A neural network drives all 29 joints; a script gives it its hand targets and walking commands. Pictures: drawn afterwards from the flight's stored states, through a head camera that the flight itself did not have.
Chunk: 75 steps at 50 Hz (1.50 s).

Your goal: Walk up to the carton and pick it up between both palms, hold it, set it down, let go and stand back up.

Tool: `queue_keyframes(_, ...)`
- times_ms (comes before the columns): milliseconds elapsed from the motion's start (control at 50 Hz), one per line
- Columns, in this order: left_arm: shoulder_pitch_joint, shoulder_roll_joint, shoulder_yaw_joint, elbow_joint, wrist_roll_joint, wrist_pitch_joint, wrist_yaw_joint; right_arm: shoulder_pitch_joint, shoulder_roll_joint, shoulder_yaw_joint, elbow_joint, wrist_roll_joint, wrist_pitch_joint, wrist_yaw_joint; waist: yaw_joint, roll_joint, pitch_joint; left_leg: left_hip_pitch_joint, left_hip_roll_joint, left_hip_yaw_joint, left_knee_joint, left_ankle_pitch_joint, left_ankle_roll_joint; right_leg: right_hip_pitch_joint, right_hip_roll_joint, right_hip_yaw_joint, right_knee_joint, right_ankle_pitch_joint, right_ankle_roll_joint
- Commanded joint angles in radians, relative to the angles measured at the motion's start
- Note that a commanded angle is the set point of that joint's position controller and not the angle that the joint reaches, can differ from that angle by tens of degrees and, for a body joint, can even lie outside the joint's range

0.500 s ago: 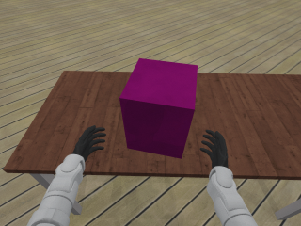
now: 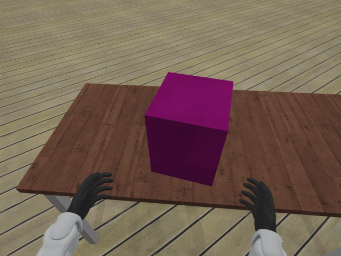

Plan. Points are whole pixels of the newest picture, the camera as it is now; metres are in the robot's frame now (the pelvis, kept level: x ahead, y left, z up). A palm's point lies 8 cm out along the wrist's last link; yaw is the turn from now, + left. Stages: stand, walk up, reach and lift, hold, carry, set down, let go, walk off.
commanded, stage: set down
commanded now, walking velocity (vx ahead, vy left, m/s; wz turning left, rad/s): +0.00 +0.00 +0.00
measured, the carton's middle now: (190, 129) +0.49 -0.03 +0.02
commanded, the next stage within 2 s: none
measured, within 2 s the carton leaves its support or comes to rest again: neither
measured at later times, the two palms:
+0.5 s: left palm (70, 234) +0.19 +0.24 +0.01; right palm (267, 240) +0.18 -0.17 +0.01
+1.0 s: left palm (72, 236) +0.19 +0.24 +0.00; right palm (269, 248) +0.17 -0.18 -0.02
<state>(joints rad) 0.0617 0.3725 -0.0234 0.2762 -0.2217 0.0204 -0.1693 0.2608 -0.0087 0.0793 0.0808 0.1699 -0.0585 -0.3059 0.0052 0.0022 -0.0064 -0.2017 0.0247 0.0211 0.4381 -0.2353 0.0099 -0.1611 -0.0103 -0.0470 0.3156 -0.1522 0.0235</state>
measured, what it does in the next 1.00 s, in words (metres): stands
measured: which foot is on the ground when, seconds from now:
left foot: down 0.00-1.00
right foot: down 0.00-1.00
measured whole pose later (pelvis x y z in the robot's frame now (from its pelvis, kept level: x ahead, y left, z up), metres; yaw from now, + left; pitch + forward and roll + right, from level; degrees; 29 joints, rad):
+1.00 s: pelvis +0.01 +0.00 +0.00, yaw +0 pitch +0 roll -1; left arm 0.31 0.39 -0.02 0.12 -0.24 0.02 -0.13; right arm 0.44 -0.02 0.05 0.14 0.12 -0.09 -0.22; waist 0.04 0.00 0.03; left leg -0.17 0.02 0.02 0.41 -0.24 0.00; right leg -0.14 -0.01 -0.04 0.31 -0.17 0.02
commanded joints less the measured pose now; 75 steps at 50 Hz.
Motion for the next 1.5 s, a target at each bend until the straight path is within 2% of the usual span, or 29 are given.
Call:
queue_keyframes(0, -0.013, 0.180, 0.168, -0.347, -0.023, -0.044, 0.003, 0.043, -0.004, 0.003, -0.250, -0.016, -0.046, -0.007, 0.039, 0.057, -0.077, 0.179, 0.001, 0.011, -0.068, 0.295, -0.058, 0.140, 0.034, 0.064, -0.044, 0.117, -0.056)
queue_keyframes(60, -0.004, 0.170, 0.160, -0.380, -0.028, -0.045, 0.010, 0.044, -0.021, -0.012, -0.266, -0.032, -0.035, 0.004, 0.041, 0.095, -0.058, 0.135, 0.014, 0.001, -0.090, 0.234, -0.057, 0.135, 0.033, 0.071, -0.032, 0.077, -0.066)
queue_keyframes(80, 0.043, 0.174, 0.158, -0.323, -0.024, -0.051, 0.006, 0.065, -0.007, -0.010, -0.272, -0.039, -0.032, 0.009, 0.044, 0.044, -0.028, 0.113, 0.016, 0.003, -0.099, 0.194, -0.044, 0.143, 0.032, 0.070, -0.039, 0.064, -0.061)
queue_keyframes(100, 0.071, 0.192, 0.164, -0.387, -0.025, -0.056, 0.010, 0.103, -0.016, -0.007, -0.306, -0.037, -0.031, 0.011, 0.053, 0.066, -0.024, 0.103, 0.011, 0.003, -0.104, 0.186, -0.045, 0.154, 0.028, 0.071, -0.035, 0.069, -0.062)
queue_keyframes(120, 0.093, 0.186, 0.143, -0.382, -0.042, -0.055, 0.007, 0.106, -0.001, -0.011, -0.302, -0.039, -0.032, 0.005, 0.041, 0.036, -0.016, 0.103, 0.012, 0.008, -0.106, 0.156, -0.042, 0.164, 0.027, 0.068, -0.041, 0.061, -0.059)
queue_keyframes(200, 0.072, 0.183, 0.124, -0.404, -0.046, -0.070, 0.028, 0.080, 0.003, -0.013, -0.312, -0.037, -0.018, 0.027, 0.054, 0.085, -0.007, 0.048, 0.029, -0.009, -0.126, 0.101, -0.037, 0.161, 0.019, 0.072, -0.022, 0.019, -0.064)
queue_keyframes(240, 0.167, 0.193, 0.131, -0.404, -0.051, -0.089, 0.018, 0.176, 0.016, -0.013, -0.319, -0.055, -0.024, 0.022, 0.049, 0.030, 0.013, 0.055, 0.025, -0.007, -0.126, 0.101, -0.032, 0.183, 0.021, 0.072, -0.029, 0.036, -0.052)
queue_keyframes(340, 0.154, 0.201, 0.121, -0.389, -0.038, -0.087, 0.020, 0.160, 0.014, -0.017, -0.294, -0.061, -0.003, 0.026, 0.053, 0.081, 0.042, -0.007, 0.041, -0.006, -0.156, -0.001, -0.021, 0.209, 0.019, 0.070, -0.013, -0.010, -0.055)
queue_keyframes(440, 0.171, 0.204, 0.113, -0.422, -0.066, -0.101, 0.021, 0.160, 0.021, -0.025, -0.322, -0.068, -0.015, 0.026, 0.042, 0.068, -0.002, 0.012, 0.038, -0.010, -0.131, 0.069, -0.031, 0.225, 0.008, 0.082, -0.012, 0.030, -0.053)
queue_keyframes(500, 0.196, 0.159, 0.095, -0.367, -0.039, -0.090, 0.030, 0.158, -0.001, -0.024, -0.238, -0.076, -0.012, 0.052, 0.044, 0.091, 0.025, 0.031, 0.032, -0.020, -0.132, 0.107, -0.043, 0.195, 0.018, 0.070, -0.010, 0.017, -0.060)
queue_keyframes(540, 0.203, 0.161, 0.090, -0.319, -0.048, -0.092, 0.025, 0.144, -0.006, -0.031, -0.233, -0.071, -0.023, 0.051, 0.037, 0.052, -0.005, 0.046, 0.034, -0.016, -0.126, 0.108, -0.038, 0.204, 0.022, 0.066, -0.010, 0.035, -0.051)
queue_keyframes(600, 0.200, 0.155, 0.093, -0.334, -0.026, -0.088, 0.039, 0.133, -0.016, -0.053, -0.233, -0.069, -0.042, 0.063, 0.043, 0.094, 0.001, 0.036, 0.034, -0.024, -0.127, 0.123, -0.048, 0.212, 0.026, 0.061, -0.005, 0.030, -0.056)
queue_keyframes(620, 0.200, 0.161, 0.099, -0.317, -0.047, -0.082, 0.032, 0.120, -0.007, -0.036, -0.250, -0.075, -0.046, 0.060, 0.042, 0.039, 0.013, 0.044, 0.021, -0.008, -0.114, 0.133, -0.040, 0.195, 0.017, 0.076, -0.019, 0.049, -0.055)
queue_keyframes(640, 0.225, 0.126, 0.090, -0.324, -0.026, -0.077, 0.039, 0.150, -0.038, -0.033, -0.204, -0.064, -0.049, 0.072, 0.048, 0.103, 0.008, 0.069, 0.033, -0.023, -0.119, 0.163, -0.054, 0.197, 0.031, 0.058, -0.009, 0.038, -0.063)
queue_keyframes(680, 0.242, 0.157, 0.099, -0.333, -0.035, -0.075, 0.025, 0.173, -0.016, -0.026, -0.223, -0.056, -0.057, 0.062, 0.036, 0.061, 0.004, 0.087, 0.013, -0.009, -0.100, 0.224, -0.049, 0.202, 0.018, 0.077, -0.025, 0.087, -0.055)
queue_keyframes(740, 0.250, 0.120, 0.107, -0.300, -0.005, -0.060, 0.034, 0.177, -0.040, -0.037, -0.155, -0.068, -0.075, 0.079, 0.035, 0.077, -0.003, 0.135, 0.014, -0.018, -0.091, 0.297, -0.062, 0.178, 0.032, 0.063, -0.029, 0.091, -0.063)
queue_keyframes(780, 0.249, 0.107, 0.095, -0.266, 0.002, -0.049, 0.039, 0.140, -0.053, -0.029, -0.146, -0.068, -0.078, 0.094, 0.042, 0.069, 0.011, 0.131, 0.006, -0.006, -0.096, 0.255, -0.061, 0.159, 0.031, 0.063, -0.033, 0.061, -0.065)
queue_keyframes(860, 0.219, 0.131, 0.063, -0.289, -0.020, -0.053, 0.036, 0.137, -0.029, -0.042, -0.169, -0.072, -0.091, 0.094, 0.010, 0.052, -0.007, 0.100, -0.003, -0.002, -0.096, 0.216, -0.054, 0.189, 0.017, 0.071, -0.030, 0.070, -0.047)
queue_keyframes(920, 0.245, 0.109, 0.068, -0.298, 0.012, -0.048, 0.055, 0.139, -0.057, -0.053, -0.112, -0.066, -0.098, 0.112, 0.036, 0.111, 0.013, 0.103, 0.010, -0.017, -0.111, 0.263, -0.070, 0.171, 0.036, 0.057, -0.017, 0.068, -0.056)
queue_keyframes(960, 0.234, 0.100, 0.067, -0.234, 0.011, -0.034, 0.046, 0.126, -0.053, -0.055, -0.103, -0.078, -0.099, 0.116, 0.022, 0.064, 0.005, 0.084, 0.003, 0.003, -0.116, 0.199, -0.056, 0.191, 0.030, 0.063, -0.021, 0.056, -0.051)
queue_keyframes(1080, 0.234, 0.059, 0.036, -0.200, 0.027, -0.002, 0.065, 0.094, -0.097, -0.102, -0.017, -0.088, -0.097, 0.142, 0.000, 0.091, 0.036, 0.084, 0.016, -0.004, -0.130, 0.185, -0.070, 0.169, 0.045, 0.038, -0.015, 0.036, -0.056)
queue_keyframes(1140, 0.220, 0.087, 0.054, -0.196, 0.028, 0.000, 0.057, 0.095, -0.077, -0.088, -0.053, -0.086, -0.105, 0.137, 0.005, 0.041, 0.015, 0.076, -0.005, 0.012, -0.116, 0.174, -0.056, 0.187, 0.033, 0.053, -0.027, 0.055, -0.045)
queue_keyframes(1200, 0.227, 0.062, 0.030, -0.213, 0.043, 0.000, 0.076, 0.090, -0.085, -0.090, -0.025, -0.086, -0.114, 0.155, 0.015, 0.092, 0.033, 0.071, 0.004, 0.002, -0.130, 0.188, -0.068, 0.172, 0.040, 0.047, -0.020, 0.050, -0.051)
queue_keyframes(1280, 0.237, 0.054, 0.039, -0.188, 0.055, -0.004, 0.076, 0.109, -0.098, -0.091, 0.015, -0.096, -0.131, 0.174, 0.008, 0.062, 0.012, 0.091, 0.002, 0.007, -0.123, 0.218, -0.067, 0.165, 0.040, 0.048, -0.022, 0.071, -0.047)
queue_keyframes(1320, 0.230, 0.043, 0.034, -0.161, 0.075, 0.000, 0.096, 0.073, -0.130, -0.124, 0.081, -0.113, -0.135, 0.194, 0.000, 0.103, 0.018, 0.094, 0.016, 0.001, -0.133, 0.190, -0.076, 0.142, 0.045, 0.033, -0.015, 0.041, -0.053)
queue_keyframes(1340, 0.215, 0.073, 0.039, -0.149, 0.052, 0.003, 0.087, 0.076, -0.094, -0.111, 0.030, -0.102, -0.139, 0.184, -0.012, 0.059, 0.012, 0.075, 0.004, 0.018, -0.132, 0.146, -0.059, 0.167, 0.028, 0.046, -0.025, 0.048, -0.041)
queue_keyframes(1380, 0.229, 0.042, 0.042, -0.145, 0.077, 0.002, 0.095, 0.070, -0.121, -0.116, 0.077, -0.106, -0.143, 0.198, 0.014, 0.092, 0.021, 0.074, 0.004, 0.014, -0.132, 0.193, -0.073, 0.161, 0.039, 0.039, -0.016, 0.064, -0.053)
queue_keyframes(1460, 0.225, 0.038, 0.044, -0.126, 0.084, 0.002, 0.098, 0.061, -0.123, -0.112, 0.095, -0.109, -0.162, 0.210, 0.011, 0.066, -0.023, 0.120, -0.001, 0.021, -0.117, 0.241, -0.069, 0.154, 0.040, 0.041, -0.022, 0.087, -0.049)
queue_keyframes(1480, 0.225, 0.023, 0.028, -0.112, 0.108, 0.012, 0.108, 0.044, -0.148, -0.123, 0.132, -0.119, -0.159, 0.222, 0.007, 0.109, 0.027, 0.111, 0.003, 0.012, -0.126, 0.247, -0.088, 0.128, 0.051, 0.029, -0.021, 0.066, -0.056)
